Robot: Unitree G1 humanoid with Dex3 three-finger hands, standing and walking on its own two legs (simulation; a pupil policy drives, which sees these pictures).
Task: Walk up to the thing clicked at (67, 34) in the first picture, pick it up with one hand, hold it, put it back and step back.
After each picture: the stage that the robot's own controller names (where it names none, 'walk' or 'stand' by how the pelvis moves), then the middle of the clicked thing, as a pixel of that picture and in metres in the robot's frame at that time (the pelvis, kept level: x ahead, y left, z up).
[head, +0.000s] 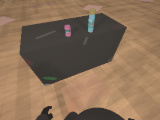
stand; (67, 30) +0.90 +0.30 +0.03
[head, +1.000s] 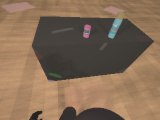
walk; (86, 31) +0.83 +0.08 +0.05
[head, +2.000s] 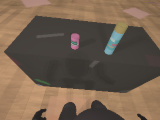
rise first; (75, 41) +0.59 +0.17 +0.06
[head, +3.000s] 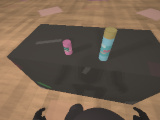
stand; (67, 47) +0.55 +0.22 +0.06
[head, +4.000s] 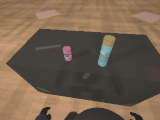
stand; (67, 53) +0.52 +0.22 +0.03
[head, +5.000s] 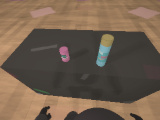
stand; (64, 54) +0.49 +0.23 +0.03
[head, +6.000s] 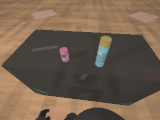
stand; (64, 54) +0.51 +0.24 +0.02
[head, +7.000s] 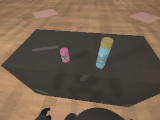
stand; (65, 55) +0.50 +0.23 +0.02
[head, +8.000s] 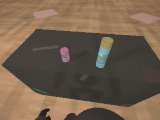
stand; (65, 55) +0.50 +0.23 +0.02
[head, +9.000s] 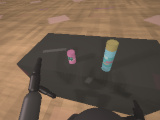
rise first; (71, 57) +0.50 +0.22 +0.03
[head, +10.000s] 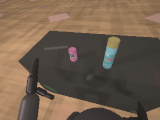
go down; (73, 54) +0.52 +0.21 +0.03
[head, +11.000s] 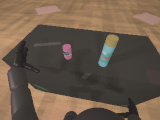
go down; (67, 51) +0.52 +0.20 +0.04
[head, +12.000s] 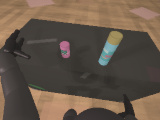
go down; (65, 49) +0.50 +0.19 +0.05
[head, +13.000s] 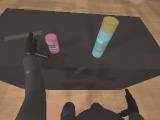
close in; (52, 44) +0.50 +0.22 +0.09
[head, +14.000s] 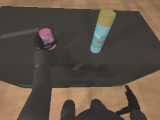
close; (48, 39) +0.53 +0.23 +0.10
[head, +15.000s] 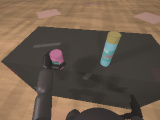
lift; (57, 60) +0.35 +0.22 +0.15
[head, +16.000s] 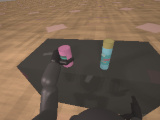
lift; (66, 56) +0.33 +0.16 +0.23
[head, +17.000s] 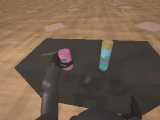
hold; (66, 59) +0.33 +0.17 +0.20
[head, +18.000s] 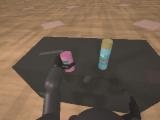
hold; (67, 61) +0.34 +0.16 +0.17
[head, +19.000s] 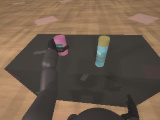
crouch; (61, 45) +0.44 +0.19 +0.21
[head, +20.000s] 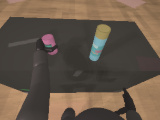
lower; (50, 44) +0.50 +0.22 +0.10
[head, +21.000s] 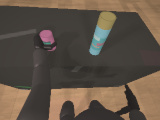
lower; (48, 41) +0.51 +0.22 +0.10
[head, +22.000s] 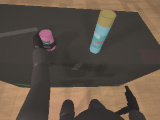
lower; (48, 40) +0.51 +0.23 +0.10
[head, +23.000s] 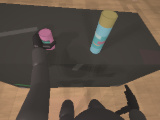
lower; (47, 40) +0.51 +0.23 +0.10
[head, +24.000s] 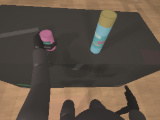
rest; (48, 41) +0.51 +0.23 +0.10
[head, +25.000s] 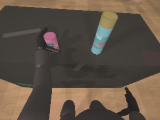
withdraw; (52, 42) +0.50 +0.21 +0.10
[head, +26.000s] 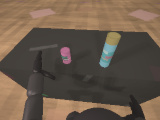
sink last; (66, 55) +0.46 +0.20 +0.07
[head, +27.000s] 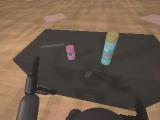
stand; (70, 52) +0.51 +0.21 +0.07
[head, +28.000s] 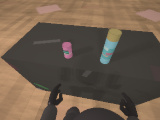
stand; (67, 50) +0.50 +0.21 +0.07
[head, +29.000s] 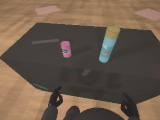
stand; (66, 49) +0.50 +0.21 +0.09
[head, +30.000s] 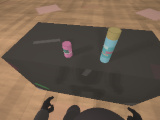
stand; (67, 49) +0.50 +0.21 +0.08
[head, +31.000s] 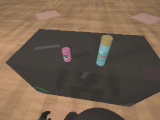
stand; (66, 54) +0.51 +0.22 +0.03
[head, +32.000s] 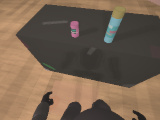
walk; (74, 29) +0.68 +0.18 +0.06
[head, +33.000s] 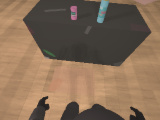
walk; (74, 13) +0.98 +0.24 +0.04
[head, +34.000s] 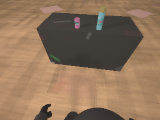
stand; (77, 23) +1.09 +0.23 +0.04
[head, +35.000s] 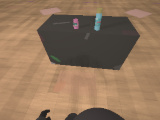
stand; (75, 24) +1.12 +0.24 +0.02
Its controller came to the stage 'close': yes
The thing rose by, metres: 0.22
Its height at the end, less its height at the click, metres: +0.00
